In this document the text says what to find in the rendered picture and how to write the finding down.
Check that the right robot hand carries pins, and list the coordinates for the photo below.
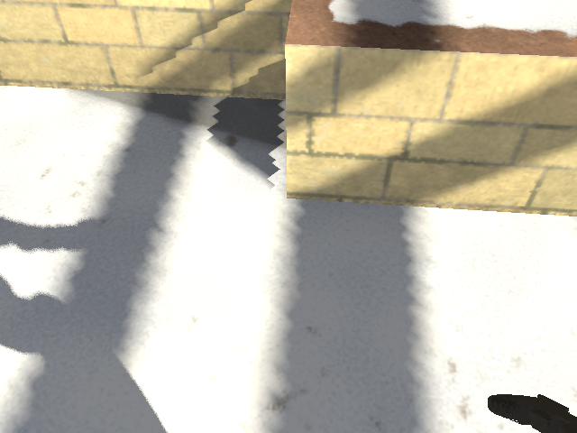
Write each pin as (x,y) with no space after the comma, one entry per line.
(542,413)

